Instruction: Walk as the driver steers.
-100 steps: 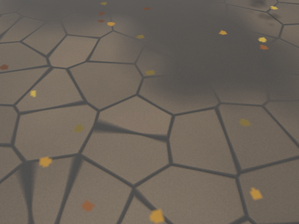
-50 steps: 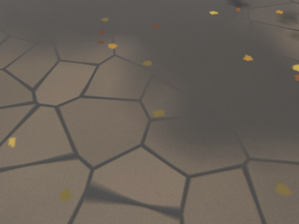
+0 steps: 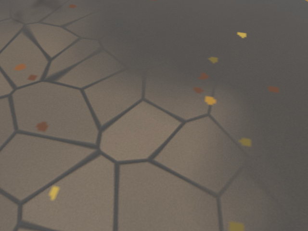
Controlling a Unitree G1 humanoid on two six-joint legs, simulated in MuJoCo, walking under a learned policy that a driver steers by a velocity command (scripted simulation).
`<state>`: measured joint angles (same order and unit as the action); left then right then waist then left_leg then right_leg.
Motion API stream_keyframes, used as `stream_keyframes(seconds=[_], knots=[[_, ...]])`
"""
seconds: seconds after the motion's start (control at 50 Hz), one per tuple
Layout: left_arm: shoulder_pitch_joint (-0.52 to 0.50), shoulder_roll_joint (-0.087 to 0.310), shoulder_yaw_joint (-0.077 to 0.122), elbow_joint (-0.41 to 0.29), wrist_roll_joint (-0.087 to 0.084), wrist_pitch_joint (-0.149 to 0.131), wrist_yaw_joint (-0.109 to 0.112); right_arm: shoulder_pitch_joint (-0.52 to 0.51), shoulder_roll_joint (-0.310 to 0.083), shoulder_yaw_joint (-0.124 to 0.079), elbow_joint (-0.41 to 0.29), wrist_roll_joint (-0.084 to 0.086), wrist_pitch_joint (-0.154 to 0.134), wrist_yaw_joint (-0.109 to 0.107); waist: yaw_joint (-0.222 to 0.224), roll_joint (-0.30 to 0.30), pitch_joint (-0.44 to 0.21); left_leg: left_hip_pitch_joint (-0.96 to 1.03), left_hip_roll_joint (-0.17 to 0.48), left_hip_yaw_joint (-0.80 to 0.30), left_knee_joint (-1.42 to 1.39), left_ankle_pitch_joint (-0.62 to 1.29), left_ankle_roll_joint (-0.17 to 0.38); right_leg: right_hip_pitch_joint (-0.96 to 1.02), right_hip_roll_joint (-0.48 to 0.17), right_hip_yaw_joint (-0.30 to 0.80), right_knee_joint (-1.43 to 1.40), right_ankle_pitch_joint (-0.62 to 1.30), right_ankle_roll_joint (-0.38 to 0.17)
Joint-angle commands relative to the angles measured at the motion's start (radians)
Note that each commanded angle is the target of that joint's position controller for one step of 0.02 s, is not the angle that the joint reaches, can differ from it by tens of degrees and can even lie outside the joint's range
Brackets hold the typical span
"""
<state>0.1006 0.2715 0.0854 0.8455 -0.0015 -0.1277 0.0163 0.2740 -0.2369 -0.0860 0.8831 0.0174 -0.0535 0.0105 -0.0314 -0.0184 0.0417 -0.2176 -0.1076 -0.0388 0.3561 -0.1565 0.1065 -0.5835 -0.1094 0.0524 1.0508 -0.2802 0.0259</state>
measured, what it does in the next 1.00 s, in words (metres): walks ahead: right foot, then left foot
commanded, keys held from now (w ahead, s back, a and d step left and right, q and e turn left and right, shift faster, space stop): w+q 0.10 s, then w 0.26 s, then w+e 0.64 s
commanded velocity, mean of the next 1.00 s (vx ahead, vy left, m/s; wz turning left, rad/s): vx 0.50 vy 0.00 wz -0.06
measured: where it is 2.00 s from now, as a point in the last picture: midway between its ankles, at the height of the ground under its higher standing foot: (189, 117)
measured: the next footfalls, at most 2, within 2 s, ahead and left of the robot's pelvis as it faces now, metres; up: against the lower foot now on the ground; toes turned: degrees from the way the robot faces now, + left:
right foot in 0.28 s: +0.37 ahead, -0.13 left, +0.00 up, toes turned +9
left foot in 0.76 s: +0.60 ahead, +0.13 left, +0.00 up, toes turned -4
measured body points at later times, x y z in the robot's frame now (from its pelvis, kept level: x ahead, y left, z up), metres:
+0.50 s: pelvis +0.30 -0.05 +0.00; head +0.32 -0.06 +0.45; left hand +0.31 +0.22 -0.13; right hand +0.45 -0.30 -0.12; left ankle +0.31 +0.11 -0.68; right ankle +0.33 -0.13 -0.74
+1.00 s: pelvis +0.55 +0.02 +0.00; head +0.57 +0.02 +0.45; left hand +0.70 +0.29 -0.11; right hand +0.59 -0.27 -0.12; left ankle +0.55 +0.13 -0.74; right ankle +0.58 -0.14 -0.67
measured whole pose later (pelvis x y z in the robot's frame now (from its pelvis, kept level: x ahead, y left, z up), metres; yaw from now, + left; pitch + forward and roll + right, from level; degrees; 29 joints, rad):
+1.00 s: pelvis +0.55 +0.02 +0.00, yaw -9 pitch +1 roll +2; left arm 0.24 0.32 0.09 0.80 -0.03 -0.04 0.01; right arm 0.24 -0.25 -0.07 0.88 -0.01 -0.10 0.00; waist -0.03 -0.06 0.01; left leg -0.15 -0.03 0.10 0.30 -0.18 0.03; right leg -0.63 -0.10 0.05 1.08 -0.26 -0.01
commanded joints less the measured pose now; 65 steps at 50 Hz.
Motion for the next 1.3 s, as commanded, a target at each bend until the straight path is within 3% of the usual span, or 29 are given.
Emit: stream_keyframes(seconds=[0.02, 0.08, 0.16, 0.22, 0.26, 0.28, 0.3, 0.32, 0.34, 0.38, 0.42, 0.46, 0.52, 0.58, 0.68, 0.74, 0.76, 0.78, 0.8, 0.82, 0.84, 0.86, 0.92, 1.08, 1.18, 1.22, 1.26, 1.28, 1.3], knots=[[-0.046, 0.058, 0.012, -0.073, 0.012, 0.006, 0.004, -0.017, -0.173, -0.035, -0.073, 0.003, -0.02, -0.023, 0.024, 0.045, -0.045, 0.026, 0.241, -0.23, -0.158, 0.278, 0.18, -0.05, 0.012, -0.013, -0.198, 0.146, 0.032], [-0.155, 0.032, -0.003, -0.105, 0.005, 0.003, -0.009, 0.026, -0.172, -0.035, -0.063, 0.005, -0.013, -0.03, -0.021, 0.087, -0.022, -0.029, 0.186, -0.188, -0.145, 0.199, 0.127, 0.037, 0.071, -0.028, -0.443, 0.351, 0.025], [-0.217, 0.056, -0.008, -0.132, -0.008, -0.006, -0.029, 0.097, -0.15, -0.028, -0.025, 0.01, -0.011, -0.031, -0.055, 0.106, -0.016, 0.051, 0.234, -0.244, -0.106, 0.105, 0.105, 0.072, 0.082, -0.007, -0.556, 0.428, 0.0], [-0.191, 0.095, -0.002, -0.133, -0.006, -0.018, -0.038, 0.115, -0.155, -0.03, -0.009, 0.002, -0.006, -0.039, -0.031, 0.127, -0.015, 0.175, 0.292, -0.292, -0.028, 0.199, 0.09, 0.073, 0.076, 0.001, -0.581, 0.312, -0.043], [-0.05, 0.135, 0.017, -0.094, 0.001, -0.024, -0.034, 0.095, -0.153, -0.028, -0.018, -0.004, -0.001, -0.037, 0.045, 0.124, -0.087, 0.196, 0.246, -0.264, 0.128, 0.456, 0.062, 0.263, 0.11, -0.039, -0.618, 0.262, -0.092], [0.102, 0.168, 0.028, -0.063, 0.015, -0.025, -0.032, 0.075, -0.13, -0.015, -0.036, -0.014, -0.002, -0.03, 0.114, 0.088, -0.216, 0.101, 0.193, -0.226, 0.337, 0.422, 0.038, 0.512, 0.027, 0.036, -0.569, 0.286, -0.146], [0.254, 0.247, 0.049, -0.036, 0.024, -0.02, -0.032, 0.203, -0.065, 0.005, -0.036, -0.009, -0.013, -0.025, 0.108, -0.12, -0.38, -0.213, 0.058, -0.135, 0.693, 0.093, -0.037, 0.9, -0.183, 0.378, -0.572, 0.214, -0.292], [0.312, 0.211, 0.045, 0.009, -0.003, -0.009, -0.044, 0.253, -0.062, 0.014, -0.016, 0.015, -0.023, -0.021, 0.107, -0.302, -0.419, -0.437, 0.006, -0.129, 0.903, -0.413, -0.063, 0.998, -0.298, 0.717, -0.727, -0.029, -0.367], [0.248, 0.134, 0.021, -0.007, -0.021, -0.007, -0.046, 0.156, -0.157, -0.005, -0.031, 0.026, -0.03, -0.021, 0.121, -0.159, -0.256, -0.538, 0.067, -0.17, 0.976, -0.371, -0.05, 0.884, -0.263, 0.661, -0.763, -0.191, -0.315], [0.105, 0.088, -0.001, -0.031, -0.002, 0.007, -0.045, -0.015, -0.157, -0.007, -0.077, 0.003, -0.037, -0.021, 0.082, -0.018, -0.052, -0.52, 0.157, -0.083, 0.89, -0.214, -0.046, 0.582, -0.176, 0.422, -0.822, -0.04, -0.266], [0.085, 0.07, -0.013, -0.028, 0.009, 0.007, -0.046, -0.01, -0.128, -0.011, -0.082, -0.016, -0.037, -0.024, 0.037, -0.049, -0.045, -0.423, 0.201, -0.066, 0.774, -0.153, -0.052, 0.467, -0.113, 0.325, -0.852, 0.131, -0.252], [0.113, 0.085, -0.011, -0.014, -0.002, 0.008, -0.044, -0.008, -0.091, -0.004, -0.085, -0.02, -0.036, -0.024, 0.025, -0.068, -0.056, -0.402, 0.204, -0.038, 0.677, -0.139, -0.071, 0.441, -0.09, 0.274, -0.872, 0.233, -0.267], [0.16, 0.138, 0.005, 0.003, -0.014, 0.016, -0.024, -0.125, -0.072, 0.007, -0.123, -0.027, -0.039, -0.025, 0.047, -0.049, -0.038, -0.403, 0.192, -0.021, 0.448, 0.004, -0.109, 0.417, -0.072, 0.214, -0.896, 0.286, -0.268], [0.208, 0.147, 0.008, 0.021, -0.021, 0.027, -0.013, -0.232, -0.061, 0.017, -0.144, -0.02, -0.044, -0.017, 0.077, -0.059, -0.026, -0.31, 0.148, -0.009, 0.253, 0.175, -0.128, 0.369, -0.033, 0.162, -0.891, 0.274, -0.235], [0.292, 0.145, 0.01, 0.049, -0.031, 0.048, -0.003, -0.353, -0.098, 0.015, -0.183, -0.002, -0.062, 0.0, 0.101, -0.07, -0.012, -0.244, 0.118, -0.032, 0.114, 0.181, -0.128, 0.437, -0.067, 0.242, -0.813, 0.21, -0.219], [0.273, 0.152, 0.014, 0.037, -0.028, 0.061, 0.004, -0.248, -0.15, -0.005, -0.157, -0.001, -0.075, -0.002, 0.026, -0.086, -0.054, -0.054, 0.118, -0.024, 0.041, 0.106, -0.088, 0.437, -0.054, 0.276, -0.695, 0.25, -0.184], [0.253, 0.12, 0.004, 0.02, -0.022, 0.06, 0.002, -0.125, -0.189, -0.022, -0.13, -0.014, -0.08, -0.01, -0.033, -0.066, -0.138, 0.143, 0.167, -0.059, 0.055, 0.089, -0.05, 0.368, 0.004, 0.244, -0.547, 0.281, -0.155], [0.241, 0.059, -0.016, -0.012, -0.002, 0.057, 0.0, 0.054, -0.261, -0.041, -0.107, -0.022, -0.078, -0.019, -0.103, 0.063, -0.288, 0.406, 0.355, -0.23, 0.077, 0.06, 0.008, 0.213, 0.084, 0.144, -0.245, 0.083, -0.113], [0.365, 0.004, -0.032, -0.041, -0.031, 0.043, 0.001, 0.095, -0.304, -0.051, -0.081, -0.022, -0.058, -0.012, -0.038, 0.371, -0.373, 0.624, 0.545, -0.624, -0.013, -0.139, 0.142, -0.112, 0.176, 0.047, 0.024, -0.324, -0.073], [0.343, 0.109, -0.01, -0.022, -0.045, 0.044, 0.005, 0.061, -0.202, -0.027, -0.098, -0.017, -0.056, -0.007, -0.051, 0.245, -0.283, 0.544, 0.517, -0.639, -0.051, -0.285, 0.121, -0.205, 0.098, 0.099, 0.154, -0.297, -0.068], [0.269, 0.147, 0.004, -0.037, -0.043, 0.048, 0.004, 0.01, -0.149, -0.011, -0.106, -0.013, -0.057, -0.007, -0.053, 0.171, -0.171, 0.426, 0.476, -0.489, -0.07, -0.247, 0.083, -0.225, 0.067, 0.091, 0.181, -0.203, -0.068], [0.244, 0.131, 0.005, -0.039, -0.037, 0.055, 0.005, -0.05, -0.13, -0.002, -0.11, -0.017, -0.057, -0.004, -0.023, 0.109, -0.114, 0.31, 0.433, -0.381, -0.099, -0.142, 0.066, -0.183, 0.033, 0.072, 0.17, -0.127, -0.058], [0.217, 0.077, 0.007, -0.067, -0.032, 0.075, -0.007, -0.117, -0.1, 0.004, -0.093, -0.028, -0.059, -0.003, 0.025, 0.14, -0.041, 0.136, 0.369, -0.184, -0.183, 0.024, 0.06, -0.112, -0.028, 0.054, 0.103, -0.023, -0.044], [0.037, 0.044, -0.014, -0.163, -0.023, 0.083, -0.043, -0.076, -0.183, -0.019, -0.047, -0.023, -0.057, -0.02, -0.005, 0.069, 0.0, 0.128, 0.349, 0.099, -0.231, 0.235, 0.063, -0.104, -0.022, -0.007, -0.24, 0.292, -0.028], [-0.094, 0.057, -0.019, -0.238, -0.022, 0.089, -0.071, 0.001, -0.228, -0.031, -0.016, 0.001, -0.03, -0.022, -0.037, 0.067, 0.036, 0.26, 0.393, 0.172, -0.175, 0.298, 0.028, -0.097, 0.009, -0.073, -0.387, 0.236, -0.073], [-0.076, 0.085, -0.006, -0.253, -0.02, 0.093, -0.077, -0.002, -0.255, -0.038, -0.017, 0.007, -0.016, -0.025, -0.005, 0.093, 0.006, 0.301, 0.401, 0.207, -0.071, 0.555, 0.006, -0.014, 0.059, -0.122, -0.409, 0.135, -0.11], [0.121, 0.148, 0.033, -0.211, -0.021, 0.098, -0.072, -0.018, -0.273, -0.042, -0.024, 0.012, 0.001, -0.032, 0.116, 0.098, -0.109, 0.262, 0.367, 0.258, 0.223, 0.803, -0.03, 0.269, 0.15, -0.177, -0.469, 0.119, -0.164], [0.3, 0.22, 0.071, -0.162, -0.024, 0.106, -0.055, 0.0, -0.245, -0.03, -0.033, -0.003, 0.0, -0.037, 0.192, 0.04, -0.202, 0.068, 0.329, 0.266, 0.49, 0.645, -0.071, 0.575, 0.138, -0.094, -0.489, 0.153, -0.208], [0.311, 0.345, 0.092, -0.158, -0.034, 0.108, -0.039, 0.078, -0.103, 0.015, -0.088, -0.049, -0.021, -0.024, 0.098, -0.245, -0.265, -0.392, 0.162, 0.246, 0.865, -0.23, -0.137, 0.915, -0.132, 0.419, -0.548, 0.076, -0.363]])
